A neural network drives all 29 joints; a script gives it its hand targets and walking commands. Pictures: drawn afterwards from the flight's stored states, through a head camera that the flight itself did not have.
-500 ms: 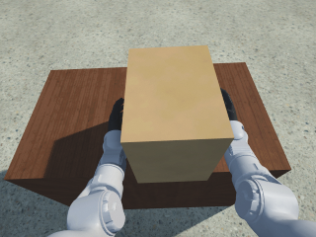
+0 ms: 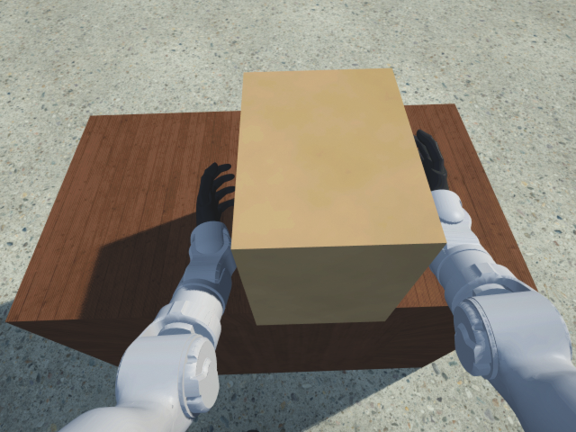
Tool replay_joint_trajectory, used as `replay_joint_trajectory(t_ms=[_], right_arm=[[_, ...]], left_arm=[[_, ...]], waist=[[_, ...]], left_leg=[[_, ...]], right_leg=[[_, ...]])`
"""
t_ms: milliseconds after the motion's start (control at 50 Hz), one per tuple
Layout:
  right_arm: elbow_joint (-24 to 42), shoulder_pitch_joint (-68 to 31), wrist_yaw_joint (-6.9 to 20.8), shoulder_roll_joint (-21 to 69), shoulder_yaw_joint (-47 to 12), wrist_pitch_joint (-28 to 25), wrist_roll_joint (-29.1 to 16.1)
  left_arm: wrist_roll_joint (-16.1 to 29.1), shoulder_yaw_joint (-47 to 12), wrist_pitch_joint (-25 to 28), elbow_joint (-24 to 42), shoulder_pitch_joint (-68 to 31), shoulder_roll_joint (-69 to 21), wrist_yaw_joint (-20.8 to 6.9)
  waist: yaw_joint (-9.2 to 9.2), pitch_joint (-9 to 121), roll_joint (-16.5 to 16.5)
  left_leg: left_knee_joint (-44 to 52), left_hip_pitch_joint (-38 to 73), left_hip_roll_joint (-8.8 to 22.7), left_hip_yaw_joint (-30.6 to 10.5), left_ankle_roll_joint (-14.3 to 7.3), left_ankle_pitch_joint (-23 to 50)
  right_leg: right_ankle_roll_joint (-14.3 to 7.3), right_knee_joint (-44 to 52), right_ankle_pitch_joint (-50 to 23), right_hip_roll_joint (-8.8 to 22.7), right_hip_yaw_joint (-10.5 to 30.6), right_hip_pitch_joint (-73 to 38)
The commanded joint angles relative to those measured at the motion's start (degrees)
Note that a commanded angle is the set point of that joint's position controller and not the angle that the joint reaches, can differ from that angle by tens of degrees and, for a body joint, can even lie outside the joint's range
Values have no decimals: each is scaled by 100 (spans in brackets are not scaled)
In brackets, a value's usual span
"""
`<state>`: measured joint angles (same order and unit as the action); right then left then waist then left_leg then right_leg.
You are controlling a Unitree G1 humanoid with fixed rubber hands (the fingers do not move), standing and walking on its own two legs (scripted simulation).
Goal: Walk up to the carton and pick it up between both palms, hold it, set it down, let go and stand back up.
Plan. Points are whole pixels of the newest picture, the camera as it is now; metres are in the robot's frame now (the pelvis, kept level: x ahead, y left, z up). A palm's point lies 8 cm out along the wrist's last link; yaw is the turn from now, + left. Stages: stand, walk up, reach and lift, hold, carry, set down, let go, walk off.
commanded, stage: set down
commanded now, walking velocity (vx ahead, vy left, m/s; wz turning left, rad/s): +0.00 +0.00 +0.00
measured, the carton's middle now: (319, 205) +0.42 -0.02 +0.02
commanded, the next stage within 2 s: none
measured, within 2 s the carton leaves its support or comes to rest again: neither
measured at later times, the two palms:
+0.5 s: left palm (189, 182) +0.42 +0.16 +0.09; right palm (467, 153) +0.44 -0.21 +0.12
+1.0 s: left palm (175, 179) +0.38 +0.16 +0.14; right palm (502, 174) +0.40 -0.24 +0.12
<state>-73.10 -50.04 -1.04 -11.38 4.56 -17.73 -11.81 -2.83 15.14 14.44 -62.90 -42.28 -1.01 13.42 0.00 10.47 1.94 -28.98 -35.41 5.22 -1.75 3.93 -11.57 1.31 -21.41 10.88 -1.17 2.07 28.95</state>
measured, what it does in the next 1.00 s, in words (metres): stands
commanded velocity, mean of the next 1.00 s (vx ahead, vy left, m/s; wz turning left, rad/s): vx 0.00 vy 0.00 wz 0.00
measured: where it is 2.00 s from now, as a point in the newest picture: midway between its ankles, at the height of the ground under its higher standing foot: outside the picture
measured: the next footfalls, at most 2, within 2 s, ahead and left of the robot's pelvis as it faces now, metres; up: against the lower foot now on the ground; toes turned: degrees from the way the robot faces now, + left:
none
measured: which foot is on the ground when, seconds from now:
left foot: down 0.00-1.00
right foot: down 0.00-1.00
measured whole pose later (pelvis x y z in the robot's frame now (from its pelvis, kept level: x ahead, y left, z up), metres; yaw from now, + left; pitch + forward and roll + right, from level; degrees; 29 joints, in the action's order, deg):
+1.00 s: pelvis -0.03 -0.03 +0.01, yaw +1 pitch +10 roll -1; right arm -60.9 -48.4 1.6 -22.3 -2.4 2.9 -22.0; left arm 1.8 11.9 -15.6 -43.0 -46.5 7.2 5.6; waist 1.7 8.4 0.6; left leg -20.8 -25.4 5.7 -1.7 4.0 -5.9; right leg 1.0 -21.4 8.9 -1.7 2.0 22.9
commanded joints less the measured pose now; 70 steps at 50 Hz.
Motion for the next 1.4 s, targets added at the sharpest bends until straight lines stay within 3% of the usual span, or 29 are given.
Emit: replay_joint_trajectory(t_ms=[0, 240, 260, 300, 360, 380, 460, 500, 600, 660, 720, 740, 760, 840, 940, 960, 1020, 1040, 1060, 1140, 1200, 1220, 1240, 1260, 1280, 1300, 1320, 1360, 1380], right_arm=[[294, -2552, 232, -1994, -861, 58, -771], [1509, -3266, 445, -2205, -1399, 591, -1381], [1153, -3171, 427, -2221, -1241, 655, -1259], [1889, -3383, 448, -2404, -1323, 658, -1466], [1329, -3353, 450, -2394, -1278, 843, -1317], [1903, -3533, 440, -2548, -1195, 891, -1289], [1593, -3466, 412, -2658, -1191, 1199, -1337], [1991, -3647, 393, -2730, -1268, 1336, -1432], [1527, -3622, 364, -2784, -982, 1786, -1233], [2078, -3240, 338, -2759, -1058, 1886, -1365], [2101, -2442, 274, -2540, -1151, 1917, -1357], [2367, -3148, 222, -2592, -1070, 1896, -1273], [2082, -2112, 257, -2495, -1249, 1909, -1259], [2177, -2429, 176, -2466, -1249, 1957, -1155], [3042, -1351, 148, -2128, -1311, 1545, -1092], [3357, -2024, 127, -2296, -1048, 1508, -1069], [3437, -1971, 197, -2119, -808, 1428, -921], [3796, -1779, 208, -1963, -968, 1378, -911], [3837, -1861, 242, -2010, -751, 1370, -896], [3601, -2091, 396, -1833, -527, 1452, -766], [2843, -1441, 510, -1604, -607, 1568, -713], [2704, -651, 540, -1563, -703, 1510, -734], [2750, -1116, 544, -1637, -662, 1492, -707], [2472, -228, 562, -1483, -824, 1444, -714], [2862, -1350, 517, -1647, -637, 1389, -614], [2619, 68, 571, -1548, -871, 1302, -790], [2763, -846, 530, -1721, -679, 1292, -686], [2648, 209, 547, -1569, -783, 1130, -736], [3027, -173, 535, -1769, -699, 1042, -789]], left_arm=[[261, -962, -102, 805, -2767, 920, -33], [851, -1103, -530, 1658, -3445, 1511, -57], [780, -1098, -594, 1529, -3436, 1445, -73], [891, -1163, -742, 2184, -3584, 1639, -26], [732, -1025, -1022, 1436, -3433, 1499, -91], [762, -975, -1148, 1958, -3579, 1667, -69], [730, -1007, -1661, 2029, -3441, 1597, -113], [647, -809, -1905, 2379, -3562, 1777, -144], [669, -742, -2458, 2449, -3631, 1848, -195], [759, -670, -2618, 3343, -3224, 1918, -249], [580, -577, -2722, 3354, -2372, 1766, -424], [586, -373, -2725, 3236, -3094, 2061, -456], [346, -323, -2835, 3129, -1890, 1689, -524], [255, -299, -2912, 2525, -1951, 1719, -774], [324, -352, -2665, 2835, -762, 1446, -917], [530, -465, -2554, 3117, -1547, 1726, -867], [896, -829, -2247, 3187, -1635, 1719, -765], [965, -725, -2136, 3374, -1474, 1770, -731], [1056, -866, -2048, 3393, -1575, 1741, -707], [1336, -1207, -1787, 3303, -2216, 1842, -544], [1239, -1498, -1783, 2799, -1779, 1468, -513], [1124, -1491, -1747, 2959, -921, 1271, -550], [1119, -1533, -1717, 3090, -1427, 1370, -552], [974, -1450, -1731, 2822, -514, 1118, -562], [1010, -1382, -1654, 2971, -1585, 1450, -545], [825, -1424, -1629, 3074, -50, 1012, -532], [828, -1342, -1642, 3193, -1029, 1262, -543], [660, -1416, -1580, 3321, 81, 843, -572], [704, -1347, -1604, 3553, -205, 1036, -606]], waist=[[510, 3472, 90], [722, 4237, -353], [616, 3953, -303], [718, 4712, -109], [676, 3853, -334], [693, 4286, -393], [585, 4048, -349], [760, 4113, -318], [604, 3626, -252], [589, 4192, -256], [427, 3930, -437], [539, 3725, -512], [495, 3384, -595], [469, 2285, -768], [462, 2045, -884], [362, 2366, -780], [325, 2140, -664], [485, 2254, -820], [347, 2306, -843], [356, 2185, -698], [286, 1548, -632], [253, 1525, -661], [302, 1729, -409], [253, 1405, -598], [317, 1741, -463], [334, 1652, -400], [276, 1685, -356], [219, 1739, -224], [242, 1953, -263]], left_leg=[[-392, 3205, -263, 578, 397, 3220], [-195, 2630, -407, 634, 152, 2581], [-156, 2552, -398, 591, 162, 2371], [-257, 2863, -423, 599, 211, 2857], [-97, 2634, -420, 582, 154, 2296], [-45, 2698, -447, 637, 140, 2467], [-40, 2876, -440, 571, 211, 2694], [74, 3010, -455, 652, 179, 2684], [192, 3011, -509, 613, 175, 2406], [159, 3319, -533, 618, 163, 2981], [310, 3233, -621, 585, 105, 3046], [341, 2817, -663, 650, 54, 2722], [453, 2923, -634, 603, 22, 2875], [819, 2491, -709, 578, -214, 1866], [886, 2745, -726, 535, -326, 1702], [863, 2631, -757, 594, -307, 1521], [851, 2514, -733, 538, -370, 961], [852, 2589, -725, 570, -397, 955], [852, 2482, -735, 559, -402, 706], [825, 2521, -647, 541, -403, -81], [920, 2547, -587, 502, -418, -508], [913, 2767, -560, 467, -390, -212], [928, 2712, -555, 478, -364, -244], [992, 2835, -540, 442, -356, -24], [998, 2582, -598, 550, -382, -228], [1007, 3022, -555, 476, -328, 236], [1024, 2828, -587, 499, -344, 75], [1005, 3206, -558, 463, -281, 675], [957, 3268, -592, 488, -269, 927]], right_leg=[[-178, -210, -2017, -622, -530, 65], [-14, -416, -2511, -510, -335, -715], [-20, -383, -2340, -488, -360, -627], [-27, -440, -2816, -540, -336, -882], [-11, -338, -2367, -491, -365, -714], [34, -309, -2590, -517, -373, -923], [4, -264, -2838, -568, -363, -1071], [18, -185, -2867, -547, -321, -1260], [52, -65, -2502, -549, -355, -1249], [73, -161, -3411, -548, -309, -1820], [146, -270, -4233, -495, -277, -2520], [189, -289, -4030, -469, -206, -2392], [193, -309, -4398, -445, -232, -2784], [279, -146, -3489, -308, -99, -2797], [202, 13, -2909, -281, -89, -3057], [233, -18, -2708, -288, -137, -2798], [164, 91, -1611, -226, -160, -2292], [158, 139, -1397, -221, -122, -2383], [143, 161, -1044, -200, -102, -2180], [9, 319, 695, -193, -181, -1164], [-107, 442, 1218, -178, -219, -974], [-106, 435, 827, -170, -198, -1216], [-123, 379, 782, -195, -229, -1087], [-101, 398, 499, -212, -256, -1394], [-85, 397, 558, -184, -203, -1301], [-101, 358, 48, -221, -242, -1591], [-78, 388, 161, -208, -241, -1394], [-101, 363, -410, -251, -272, -1687], [-84, 363, -617, -281, -303, -1726]])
